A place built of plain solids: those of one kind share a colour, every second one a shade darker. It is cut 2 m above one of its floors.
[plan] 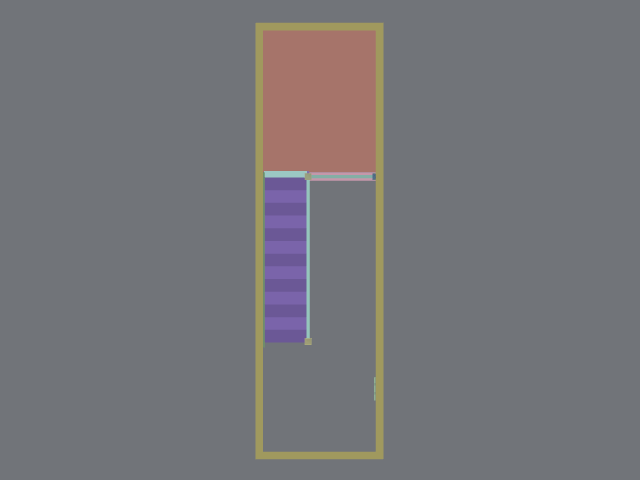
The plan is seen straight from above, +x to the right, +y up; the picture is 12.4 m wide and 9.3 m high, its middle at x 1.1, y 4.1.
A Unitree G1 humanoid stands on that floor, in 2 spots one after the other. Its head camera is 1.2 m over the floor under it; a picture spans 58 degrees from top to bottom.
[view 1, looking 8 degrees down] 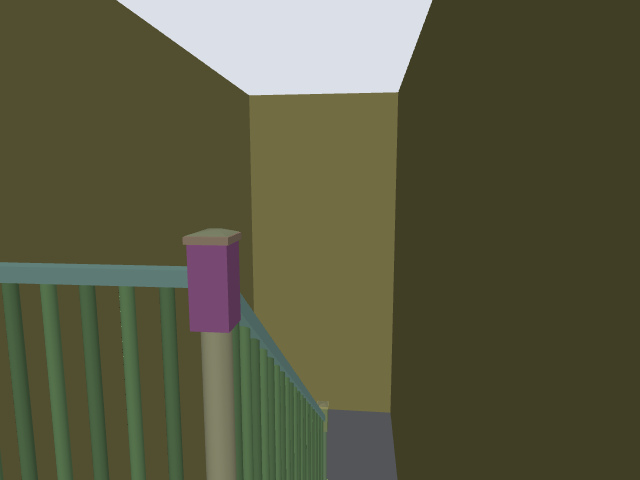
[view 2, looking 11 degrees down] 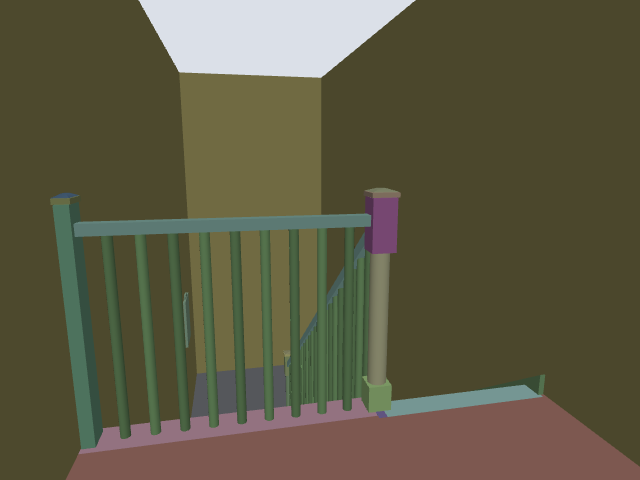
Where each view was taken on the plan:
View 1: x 0.44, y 6.51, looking -84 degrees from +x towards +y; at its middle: wall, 6.62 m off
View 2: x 1.54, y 7.16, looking -102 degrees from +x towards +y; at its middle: bal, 1.89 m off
